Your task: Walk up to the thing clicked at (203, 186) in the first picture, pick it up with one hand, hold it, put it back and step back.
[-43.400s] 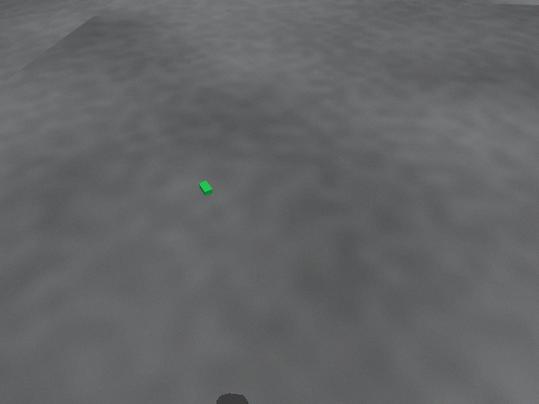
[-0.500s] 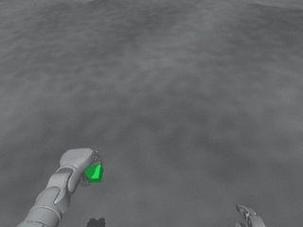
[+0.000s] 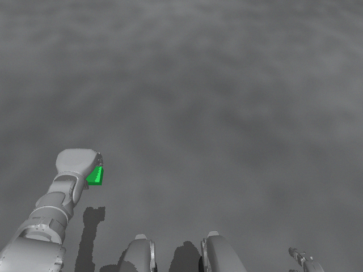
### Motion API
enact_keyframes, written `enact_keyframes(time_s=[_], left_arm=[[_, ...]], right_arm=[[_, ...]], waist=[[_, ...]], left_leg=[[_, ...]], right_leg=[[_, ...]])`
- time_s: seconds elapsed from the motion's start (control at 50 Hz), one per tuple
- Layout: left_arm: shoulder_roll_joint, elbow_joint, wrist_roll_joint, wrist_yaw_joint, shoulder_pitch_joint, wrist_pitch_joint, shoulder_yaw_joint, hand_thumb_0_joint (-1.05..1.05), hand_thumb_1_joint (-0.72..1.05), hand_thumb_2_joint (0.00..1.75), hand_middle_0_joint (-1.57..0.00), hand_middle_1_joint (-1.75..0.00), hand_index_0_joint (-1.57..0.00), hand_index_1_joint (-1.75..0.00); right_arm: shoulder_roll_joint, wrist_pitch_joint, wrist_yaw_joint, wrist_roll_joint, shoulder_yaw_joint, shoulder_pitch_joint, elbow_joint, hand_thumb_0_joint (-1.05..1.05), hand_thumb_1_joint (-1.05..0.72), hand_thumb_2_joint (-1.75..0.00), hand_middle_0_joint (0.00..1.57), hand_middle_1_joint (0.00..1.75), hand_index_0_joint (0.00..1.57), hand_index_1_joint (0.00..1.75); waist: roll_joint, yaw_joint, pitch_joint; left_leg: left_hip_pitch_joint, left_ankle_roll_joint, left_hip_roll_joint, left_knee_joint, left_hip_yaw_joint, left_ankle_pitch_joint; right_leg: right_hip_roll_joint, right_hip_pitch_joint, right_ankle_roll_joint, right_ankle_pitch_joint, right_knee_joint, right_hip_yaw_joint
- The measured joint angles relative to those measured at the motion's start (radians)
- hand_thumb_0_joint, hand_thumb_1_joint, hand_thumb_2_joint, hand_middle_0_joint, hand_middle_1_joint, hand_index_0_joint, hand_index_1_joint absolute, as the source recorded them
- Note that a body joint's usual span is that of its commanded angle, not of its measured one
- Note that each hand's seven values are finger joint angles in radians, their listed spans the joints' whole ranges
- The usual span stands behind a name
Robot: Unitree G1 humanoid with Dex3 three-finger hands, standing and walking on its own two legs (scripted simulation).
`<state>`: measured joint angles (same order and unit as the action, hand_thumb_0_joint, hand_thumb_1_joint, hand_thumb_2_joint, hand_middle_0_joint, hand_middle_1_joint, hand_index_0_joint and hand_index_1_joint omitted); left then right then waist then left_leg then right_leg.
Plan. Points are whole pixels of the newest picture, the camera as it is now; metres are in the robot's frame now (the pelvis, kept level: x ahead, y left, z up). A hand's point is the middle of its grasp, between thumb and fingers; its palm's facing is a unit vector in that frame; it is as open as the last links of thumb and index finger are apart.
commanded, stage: crouch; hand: left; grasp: from above
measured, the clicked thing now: (86, 175) +0.39 +0.24 -0.14
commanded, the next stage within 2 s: lower in 1.36 s
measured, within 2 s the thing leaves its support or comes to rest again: neither
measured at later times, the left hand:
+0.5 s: hand (100, 190) +0.41 +0.26 -0.34, palm faces -0.47 +0.02 -0.88, open 7.2 cm
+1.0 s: hand (104, 191) +0.43 +0.28 -0.44, palm faces -0.47 +0.00 -0.88, open 7.1 cm
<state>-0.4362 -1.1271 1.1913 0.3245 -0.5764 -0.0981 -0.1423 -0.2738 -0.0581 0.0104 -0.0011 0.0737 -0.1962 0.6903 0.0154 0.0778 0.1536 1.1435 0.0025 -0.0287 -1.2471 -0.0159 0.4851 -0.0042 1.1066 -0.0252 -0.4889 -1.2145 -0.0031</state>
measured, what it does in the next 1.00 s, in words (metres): lowers itself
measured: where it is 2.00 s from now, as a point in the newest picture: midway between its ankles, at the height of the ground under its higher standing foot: outside the picture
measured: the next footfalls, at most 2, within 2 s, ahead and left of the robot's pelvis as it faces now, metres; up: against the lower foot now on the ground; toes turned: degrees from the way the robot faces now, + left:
none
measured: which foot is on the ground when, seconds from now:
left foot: down 0.00-1.00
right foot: down 0.00-1.00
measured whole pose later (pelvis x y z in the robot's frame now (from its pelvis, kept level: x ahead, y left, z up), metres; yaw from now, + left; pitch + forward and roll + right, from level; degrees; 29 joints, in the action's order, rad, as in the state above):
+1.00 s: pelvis -0.04 +0.00 -0.28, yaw -5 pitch +36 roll -8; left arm -0.75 -1.38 1.29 0.35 -0.92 -0.25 0.11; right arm -0.26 0.04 -0.14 -0.12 0.00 -0.14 0.73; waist 0.00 0.20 0.09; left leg 2.20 0.00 -0.02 -2.24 -0.11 0.69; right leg -0.02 2.12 -0.03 -0.69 -2.17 -0.06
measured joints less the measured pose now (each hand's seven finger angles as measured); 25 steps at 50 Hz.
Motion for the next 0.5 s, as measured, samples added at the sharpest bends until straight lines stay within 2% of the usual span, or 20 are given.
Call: enact_keyframes(time_s=[0.08, 0.26, 0.4, 0.5], left_arm=[[-0.016, -0.043, -0.014, 0.008, -0.069, 0.017, 0.018, 0.01, 0.46, 0.01, -0.97, -0.15, -1.01, -0.09], [-0.060, -0.103, -0.008, 0.005, -0.154, 0.014, 0.088, 0.01, 0.45, 0.03, -0.97, -0.16, -1.00, -0.11], [-0.131, -0.155, 0.010, -0.010, -0.207, -0.041, 0.138, 0.01, 0.46, 0.03, -0.97, -0.16, -1.01, -0.11], [-0.173, -0.152, 0.030, 0.004, -0.230, -0.083, 0.172, 0.01, 0.45, 0.03, -0.97, -0.15, -1.01, -0.10]], right_arm=[[0.008, 0.023, 0.003, -0.011, 0.001, -0.027, 0.016, 0.01, -0.90, -0.90, 0.20, 0.30, 0.20, 0.30], [0.038, 0.047, 0.000, -0.030, -0.020, -0.052, 0.051, 0.01, -0.89, -0.90, 0.20, 0.30, 0.20, 0.30], [0.048, 0.078, -0.032, -0.046, -0.049, -0.033, 0.046, 0.01, -0.89, -0.90, 0.20, 0.30, 0.20, 0.30], [0.039, 0.100, -0.058, -0.065, -0.062, -0.006, 0.046, 0.01, -0.89, -0.90, 0.20, 0.30, 0.20, 0.30]], waist=[[0.012, 0.024, 0.020], [0.042, 0.069, 0.042], [0.042, 0.096, 0.038], [0.024, 0.097, 0.026]], left_leg=[[0.190, 0.007, 0.003, -0.150, -0.006, 0.034], [0.508, 0.021, 0.007, -0.419, -0.010, 0.091], [0.711, 0.019, 0.014, -0.586, -0.027, 0.119], [0.825, 0.010, 0.019, -0.689, -0.045, 0.142]], right_leg=[[0.001, 0.184, -0.003, -0.034, -0.145, -0.002], [0.002, 0.494, -0.011, -0.094, -0.409, 0.000], [0.005, 0.687, -0.009, -0.131, -0.575, -0.012], [0.007, 0.795, -0.009, -0.160, -0.677, -0.026]])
